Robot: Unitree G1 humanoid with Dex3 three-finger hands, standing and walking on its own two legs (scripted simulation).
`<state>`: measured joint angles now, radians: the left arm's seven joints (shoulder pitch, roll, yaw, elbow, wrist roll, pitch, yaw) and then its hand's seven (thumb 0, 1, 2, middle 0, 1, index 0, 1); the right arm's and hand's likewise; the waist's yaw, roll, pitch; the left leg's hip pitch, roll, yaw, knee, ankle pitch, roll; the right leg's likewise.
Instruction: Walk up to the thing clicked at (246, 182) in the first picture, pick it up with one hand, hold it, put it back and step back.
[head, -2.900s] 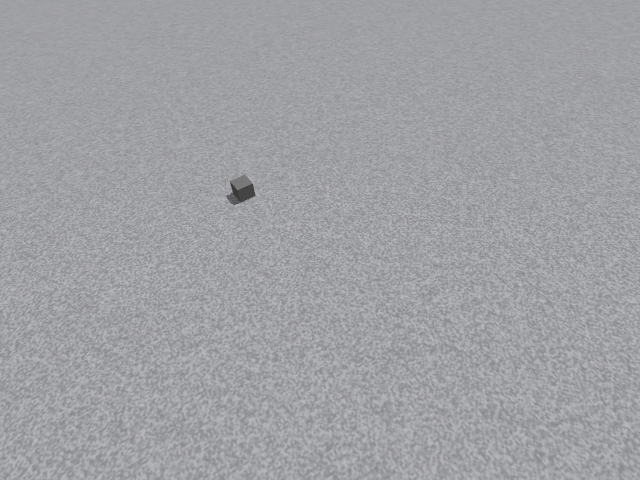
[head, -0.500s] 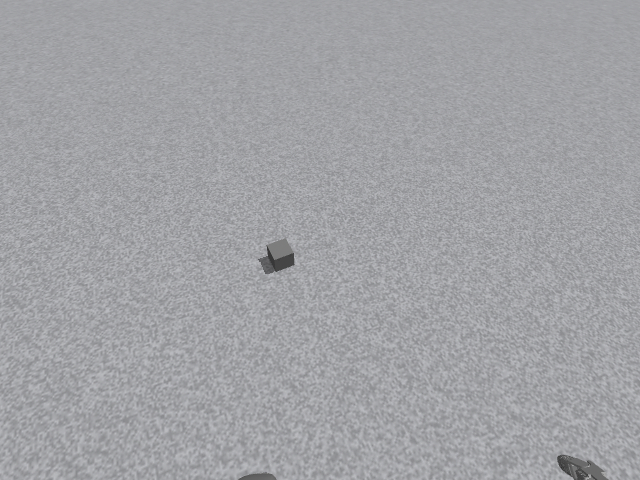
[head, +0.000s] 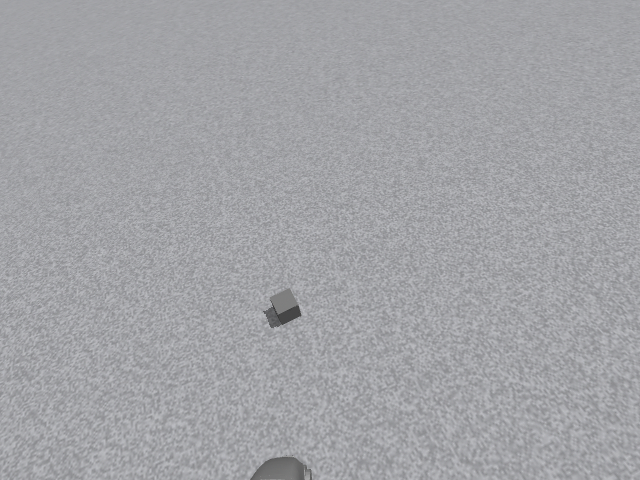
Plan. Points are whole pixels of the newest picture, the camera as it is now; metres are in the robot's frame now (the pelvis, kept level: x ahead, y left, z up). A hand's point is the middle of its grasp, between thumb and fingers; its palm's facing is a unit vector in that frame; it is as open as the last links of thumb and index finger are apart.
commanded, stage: walk up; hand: left
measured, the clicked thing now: (285, 306) +0.76 +0.25 -0.73
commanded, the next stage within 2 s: none
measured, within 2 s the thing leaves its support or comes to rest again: neither
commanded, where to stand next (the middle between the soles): +0.36 +0.01 m, yaw -1 degrees
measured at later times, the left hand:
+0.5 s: hand (171, 412) +0.24 +0.28 -0.14, palm faces -0.07 -0.93 -0.36, open 7.4 cm
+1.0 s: hand (192, 352) +0.34 +0.28 -0.16, palm faces -0.02 -0.90 -0.43, open 7.4 cm
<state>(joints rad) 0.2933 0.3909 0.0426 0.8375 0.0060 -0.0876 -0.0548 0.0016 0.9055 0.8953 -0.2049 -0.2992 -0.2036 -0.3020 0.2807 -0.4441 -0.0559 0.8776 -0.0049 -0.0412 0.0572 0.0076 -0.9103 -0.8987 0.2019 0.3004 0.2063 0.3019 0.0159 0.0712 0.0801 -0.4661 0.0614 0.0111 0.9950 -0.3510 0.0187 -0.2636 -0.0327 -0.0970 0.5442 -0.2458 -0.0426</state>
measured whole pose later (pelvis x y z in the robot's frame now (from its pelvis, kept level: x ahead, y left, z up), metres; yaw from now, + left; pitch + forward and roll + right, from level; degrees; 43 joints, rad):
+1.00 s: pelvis +0.26 +0.00 -0.02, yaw +0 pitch -2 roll +1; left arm 0.20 0.41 0.01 0.90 -0.01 -0.02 0.02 0.00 0.90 0.90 -0.21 -0.30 -0.20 -0.30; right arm 0.18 -0.40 -0.05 0.92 -0.01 0.01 0.02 0.00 -0.91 -0.90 0.20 0.30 0.21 0.30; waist 0.01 0.01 0.12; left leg -0.38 0.03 0.02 0.73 -0.31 -0.02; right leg -0.40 -0.07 -0.02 0.80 -0.41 0.00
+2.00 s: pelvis +0.29 +0.02 +0.01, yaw +0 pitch -2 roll +0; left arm 0.06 0.35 0.00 1.15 0.01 -0.02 -0.01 0.00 0.91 0.90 -0.20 -0.30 -0.20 -0.30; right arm 0.08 -0.36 -0.02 1.15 -0.01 0.01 0.03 0.00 -0.91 -0.90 0.20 0.30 0.21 0.30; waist -0.01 0.01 0.05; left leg -0.17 0.02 0.02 0.37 -0.16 -0.01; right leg -0.15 -0.05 -0.02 0.36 -0.17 0.04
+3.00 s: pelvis +0.31 +0.00 +0.01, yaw +1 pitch -2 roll +0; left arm 0.10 0.35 0.01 1.14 0.01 -0.01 -0.01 0.00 0.91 0.90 -0.20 -0.30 -0.20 -0.30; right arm 0.08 -0.36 -0.01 1.14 -0.01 0.00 0.01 0.00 -0.91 -0.90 0.20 0.30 0.21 0.30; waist -0.01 0.01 0.05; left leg -0.13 0.04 0.00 0.33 -0.16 -0.04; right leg -0.10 -0.03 -0.04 0.32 -0.18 0.02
